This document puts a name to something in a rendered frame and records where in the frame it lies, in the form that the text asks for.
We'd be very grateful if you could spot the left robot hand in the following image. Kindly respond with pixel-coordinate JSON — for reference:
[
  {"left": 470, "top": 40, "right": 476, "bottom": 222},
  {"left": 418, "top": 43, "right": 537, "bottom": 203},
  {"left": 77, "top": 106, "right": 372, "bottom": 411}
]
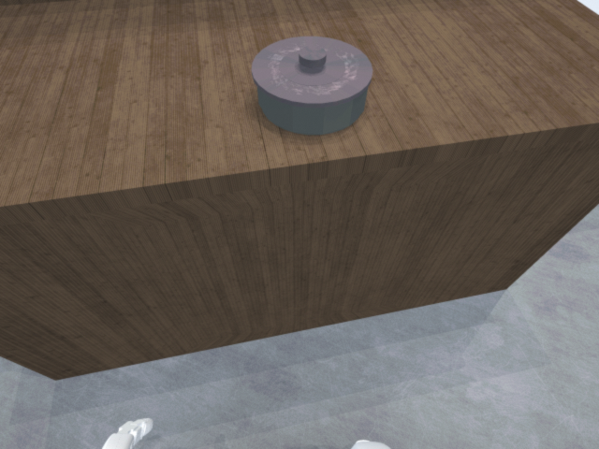
[{"left": 102, "top": 418, "right": 153, "bottom": 449}]

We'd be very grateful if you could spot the table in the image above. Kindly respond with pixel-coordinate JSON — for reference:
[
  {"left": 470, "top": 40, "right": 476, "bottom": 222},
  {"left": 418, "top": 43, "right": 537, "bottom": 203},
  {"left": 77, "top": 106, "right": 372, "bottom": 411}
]
[{"left": 0, "top": 0, "right": 599, "bottom": 381}]

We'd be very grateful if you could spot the lid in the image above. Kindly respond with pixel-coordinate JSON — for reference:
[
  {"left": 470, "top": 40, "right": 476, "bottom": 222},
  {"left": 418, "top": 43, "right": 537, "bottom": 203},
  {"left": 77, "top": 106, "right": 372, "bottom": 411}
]
[{"left": 252, "top": 36, "right": 373, "bottom": 108}]

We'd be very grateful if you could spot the pot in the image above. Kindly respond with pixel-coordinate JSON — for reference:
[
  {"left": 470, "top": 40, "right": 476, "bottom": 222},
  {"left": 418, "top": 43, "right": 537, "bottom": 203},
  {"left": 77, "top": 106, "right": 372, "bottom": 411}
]
[{"left": 257, "top": 87, "right": 368, "bottom": 135}]

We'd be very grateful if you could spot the knob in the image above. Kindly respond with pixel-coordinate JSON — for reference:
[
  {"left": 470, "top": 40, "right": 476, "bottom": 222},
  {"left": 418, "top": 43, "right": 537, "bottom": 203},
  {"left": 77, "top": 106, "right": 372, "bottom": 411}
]
[{"left": 299, "top": 46, "right": 327, "bottom": 68}]

